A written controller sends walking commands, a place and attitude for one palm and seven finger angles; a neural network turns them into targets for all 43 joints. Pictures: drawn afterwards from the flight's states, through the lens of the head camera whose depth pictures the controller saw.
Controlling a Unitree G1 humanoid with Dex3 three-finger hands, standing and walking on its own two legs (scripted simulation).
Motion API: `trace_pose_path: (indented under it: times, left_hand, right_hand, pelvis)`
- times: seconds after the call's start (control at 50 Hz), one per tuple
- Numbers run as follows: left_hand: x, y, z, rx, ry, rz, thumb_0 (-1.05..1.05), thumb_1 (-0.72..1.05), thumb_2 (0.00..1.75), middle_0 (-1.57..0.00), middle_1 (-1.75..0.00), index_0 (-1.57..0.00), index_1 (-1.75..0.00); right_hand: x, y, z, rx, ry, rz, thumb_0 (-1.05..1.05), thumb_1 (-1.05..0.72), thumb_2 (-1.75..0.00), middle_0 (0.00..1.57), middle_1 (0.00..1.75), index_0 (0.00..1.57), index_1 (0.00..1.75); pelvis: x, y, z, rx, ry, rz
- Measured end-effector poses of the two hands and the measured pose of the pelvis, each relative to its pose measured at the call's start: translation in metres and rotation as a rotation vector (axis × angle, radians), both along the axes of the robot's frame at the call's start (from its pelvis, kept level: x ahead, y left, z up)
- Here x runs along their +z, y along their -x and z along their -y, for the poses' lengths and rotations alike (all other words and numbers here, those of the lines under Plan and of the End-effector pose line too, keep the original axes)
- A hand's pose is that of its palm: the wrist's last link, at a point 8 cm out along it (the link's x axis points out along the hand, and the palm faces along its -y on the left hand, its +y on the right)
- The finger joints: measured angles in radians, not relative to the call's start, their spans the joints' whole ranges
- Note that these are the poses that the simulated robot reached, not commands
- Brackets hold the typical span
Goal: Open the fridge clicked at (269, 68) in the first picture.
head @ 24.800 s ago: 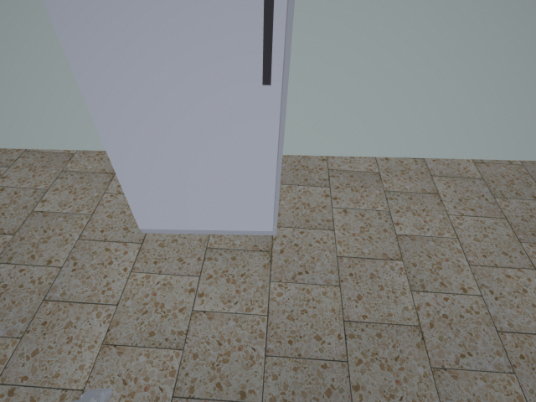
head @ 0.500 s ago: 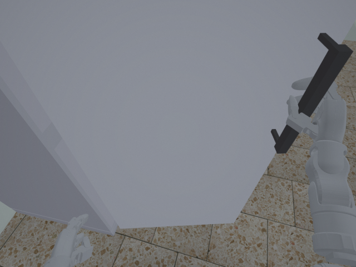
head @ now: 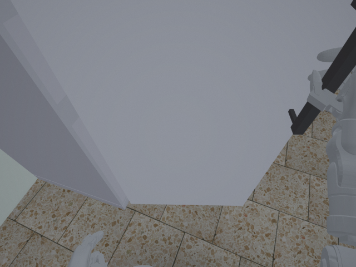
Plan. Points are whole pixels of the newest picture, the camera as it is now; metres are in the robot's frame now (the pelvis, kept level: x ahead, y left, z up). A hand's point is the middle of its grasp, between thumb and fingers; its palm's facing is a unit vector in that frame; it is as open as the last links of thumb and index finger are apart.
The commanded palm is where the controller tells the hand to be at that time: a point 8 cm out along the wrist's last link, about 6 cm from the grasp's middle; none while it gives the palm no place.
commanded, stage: stop walking and hold the door back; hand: right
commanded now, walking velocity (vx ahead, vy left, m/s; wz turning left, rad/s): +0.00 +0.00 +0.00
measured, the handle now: (322, 79) +0.45 -0.24 +0.19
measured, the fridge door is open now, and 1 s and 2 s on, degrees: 73 69 69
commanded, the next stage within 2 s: loosen the grip on the handle in 0.10 s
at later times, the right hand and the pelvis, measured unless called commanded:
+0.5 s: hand (313, 86) +0.43 -0.22 +0.19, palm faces +0.27 +0.95 -0.16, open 10.5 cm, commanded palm +0.38 -0.25 +0.17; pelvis +0.00 -0.02 +0.00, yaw +1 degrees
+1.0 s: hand (308, 89) +0.44 -0.22 +0.17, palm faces +0.32 +0.93 -0.17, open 14.7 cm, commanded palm +0.40 -0.28 +0.18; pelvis +0.03 +0.02 +0.00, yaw +1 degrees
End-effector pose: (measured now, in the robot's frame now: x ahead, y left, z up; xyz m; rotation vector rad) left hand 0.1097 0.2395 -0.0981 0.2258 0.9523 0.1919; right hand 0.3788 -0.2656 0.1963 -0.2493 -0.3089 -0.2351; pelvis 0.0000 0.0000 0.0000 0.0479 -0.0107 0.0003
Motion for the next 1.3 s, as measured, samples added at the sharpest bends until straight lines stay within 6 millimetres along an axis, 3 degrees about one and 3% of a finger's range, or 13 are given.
trace_pose_path:
  times: [0.12, 0.22, 0.26, 0.36, 0.46, 0.58, 0.7, 0.82, 0.98, 1.14, 1.3]
  left_hand:
    - [0.012, -0.027, -0.012, 0.008, -0.045, 0.091, 0.01, 0.91, 0.9, -0.2, -0.3, -0.21, -0.3]
    - [0.026, -0.037, -0.004, -0.001, -0.081, 0.144, 0.01, 0.91, 0.9, -0.2, -0.3, -0.2, -0.3]
    - [0.029, -0.036, 0.004, -0.035, -0.073, 0.156, 0.01, 0.91, 0.9, -0.2, -0.3, -0.2, -0.3]
    - [0.029, -0.02, 0.018, -0.08, -0.031, 0.157, 0.01, 0.9, 0.9, -0.2, -0.3, -0.21, -0.3]
    - [0.009, 0.008, 0.018, -0.06, 0.019, 0.09, 0.01, 0.9, 0.9, -0.2, -0.3, -0.21, -0.3]
    - [-0.009, 0.044, 0.006, 0.002, 0.027, -0.056, 0.01, 0.9, 0.9, -0.21, -0.3, -0.21, -0.3]
    - [-0.013, 0.059, -0.015, 0.046, -0.006, -0.136, 0.01, 0.9, 0.9, -0.2, -0.3, -0.21, -0.3]
    - [-0.012, 0.048, -0.035, 0.072, -0.026, -0.139, 0.01, 0.9, 0.9, -0.2, -0.3, -0.21, -0.3]
    - [-0.01, 0.01, -0.049, 0.054, -0.031, -0.073, 0.01, 0.9, 0.9, -0.2, -0.3, -0.21, -0.3]
    - [-0.009, -0.013, -0.052, 0.035, -0.039, -0.037, 0.01, 0.9, 0.9, -0.2, -0.3, -0.21, -0.3]
    - [-0.014, -0.008, -0.048, 0.034, -0.048, -0.076, 0.01, 0.9, 0.9, -0.2, -0.3, -0.21, -0.3]
  right_hand:
    - [-0.001, 0.008, -0.002, -0.005, -0.033, 0.006, -0.03, -0.66, -0.8, 0.45, 1.4, 0.35, 1.4]
    - [-0.002, 0.013, 0.0, 0.034, -0.041, 0.036, -0.02, -0.65, -0.79, 0.45, 1.4, 0.37, 1.4]
    - [-0.001, 0.005, 0.004, 0.055, -0.038, 0.006, -0.04, -0.59, -0.79, 0.45, 1.4, 0.39, 1.4]
    - [-0.001, -0.015, 0.011, 0.031, -0.095, -0.047, -0.07, -0.43, -0.74, 0.45, 1.4, 0.42, 1.4]
    - [-0.002, -0.015, 0.001, -0.004, -0.046, -0.032, -0.04, -0.13, -0.57, 0.45, 1.4, 0.41, 1.39]
    - [-0.012, -0.017, -0.004, -0.021, -0.061, -0.02, -0.01, 0.28, -0.35, 0.42, 1.36, 0.35, 1.33]
    - [-0.018, -0.023, -0.003, -0.046, -0.031, -0.036, -0.01, 0.47, -0.25, 0.39, 1.31, 0.31, 1.27]
    - [-0.018, -0.027, -0.004, -0.043, -0.034, -0.047, -0.01, 0.53, -0.21, 0.37, 1.26, 0.28, 1.2]
    - [-0.021, -0.026, -0.002, -0.058, -0.048, -0.038, -0.01, 0.55, -0.2, 0.34, 1.21, 0.25, 1.16]
    - [-0.023, -0.02, 0.031, -0.124, -0.049, -0.056, -0.01, 0.55, -0.2, 0.29, 1.17, 0.26, 1.15]
    - [-0.017, -0.019, 0.059, -0.098, -0.047, -0.046, -0.01, 0.55, -0.2, 0.26, 1.15, 0.25, 1.15]
  pelvis:
    - [0.0, 0.002, 0.005, -0.006, 0.014, 0.023]
    - [-0.001, 0.001, 0.015, 0.007, 0.03, 0.046]
    - [0.0, -0.001, 0.016, 0.004, 0.04, 0.023]
    - [0.001, 0.002, 0.016, 0.0, 0.036, -0.018]
    - [-0.002, 0.001, 0.019, 0.013, 0.029, -0.046]
    - [-0.004, -0.004, 0.013, 0.018, 0.034, -0.062]
    - [-0.003, -0.011, 0.003, 0.015, 0.031, -0.068]
    - [-0.001, -0.02, -0.006, 0.015, 0.033, -0.074]
    - [-0.002, -0.029, -0.018, 0.01, 0.04, -0.08]
    - [-0.004, -0.033, -0.024, 0.008, 0.042, -0.094]
    - [-0.007, -0.035, -0.019, 0.001, 0.034, -0.111]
